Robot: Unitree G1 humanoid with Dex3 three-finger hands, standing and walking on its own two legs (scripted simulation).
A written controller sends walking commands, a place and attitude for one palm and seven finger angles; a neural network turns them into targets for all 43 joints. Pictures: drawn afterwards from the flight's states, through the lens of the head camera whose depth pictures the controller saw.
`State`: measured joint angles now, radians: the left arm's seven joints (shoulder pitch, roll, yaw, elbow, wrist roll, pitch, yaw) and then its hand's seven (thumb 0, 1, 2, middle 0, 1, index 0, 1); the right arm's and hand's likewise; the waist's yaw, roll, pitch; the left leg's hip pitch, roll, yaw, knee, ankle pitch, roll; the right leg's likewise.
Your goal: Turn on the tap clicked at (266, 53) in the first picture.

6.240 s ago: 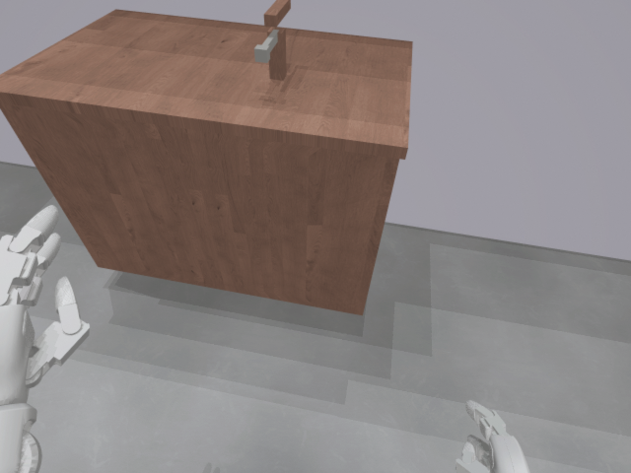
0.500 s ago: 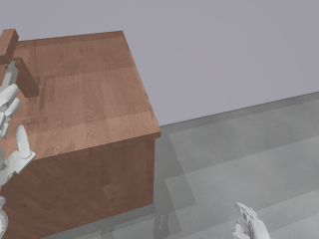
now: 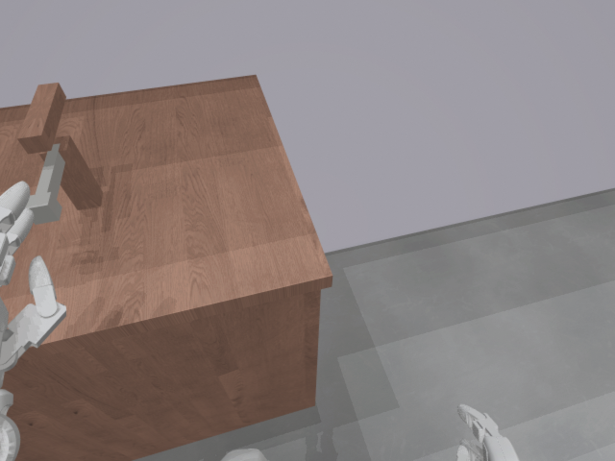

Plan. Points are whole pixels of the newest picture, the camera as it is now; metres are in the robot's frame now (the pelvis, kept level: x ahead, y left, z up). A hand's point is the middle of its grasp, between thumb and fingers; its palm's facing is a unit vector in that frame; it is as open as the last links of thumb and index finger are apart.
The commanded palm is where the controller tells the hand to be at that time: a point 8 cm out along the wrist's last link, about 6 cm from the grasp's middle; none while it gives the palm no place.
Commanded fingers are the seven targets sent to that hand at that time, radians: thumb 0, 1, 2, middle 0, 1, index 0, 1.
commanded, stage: come to a stop and stand still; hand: left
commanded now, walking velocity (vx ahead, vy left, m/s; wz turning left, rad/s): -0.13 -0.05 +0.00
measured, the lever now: (43, 208) +0.36 +0.37 +0.14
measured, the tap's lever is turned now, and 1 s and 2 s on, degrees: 0 0 0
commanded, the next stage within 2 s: look again from close up in 1.10 s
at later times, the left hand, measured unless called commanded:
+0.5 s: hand (6, 271) +0.24 +0.31 +0.19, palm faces +0.46 -0.79 -0.41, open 7.4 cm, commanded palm +0.16 +0.30 +0.18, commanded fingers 0.00 0.90 0.90 -0.20 -0.30 -0.20 -0.30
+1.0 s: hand out of the picture +0.19 +0.31 +0.16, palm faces +0.41 -0.85 -0.34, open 7.5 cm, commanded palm +0.14 +0.34 +0.18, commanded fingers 0.00 0.90 0.90 -0.20 -0.30 -0.20 -0.30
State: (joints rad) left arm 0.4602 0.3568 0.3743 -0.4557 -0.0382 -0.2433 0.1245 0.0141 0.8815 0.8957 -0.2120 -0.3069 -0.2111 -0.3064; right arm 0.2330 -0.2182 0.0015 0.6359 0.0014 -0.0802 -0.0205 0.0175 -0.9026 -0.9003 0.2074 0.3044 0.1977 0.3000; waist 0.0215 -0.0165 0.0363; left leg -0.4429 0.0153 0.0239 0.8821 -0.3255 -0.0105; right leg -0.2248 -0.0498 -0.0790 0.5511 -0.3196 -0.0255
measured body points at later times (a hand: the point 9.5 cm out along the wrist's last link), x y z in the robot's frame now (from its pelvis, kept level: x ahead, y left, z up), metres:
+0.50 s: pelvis +0.00 +0.02 +0.00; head +0.02 +0.04 +0.45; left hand +0.21 +0.34 +0.21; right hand +0.18 -0.20 -0.07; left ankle +0.05 +0.16 -0.74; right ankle -0.02 -0.10 -0.74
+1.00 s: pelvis -0.02 +0.06 +0.00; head -0.02 +0.08 +0.45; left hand +0.16 +0.35 +0.18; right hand +0.16 -0.15 -0.07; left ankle +0.05 +0.16 -0.74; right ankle -0.02 -0.10 -0.74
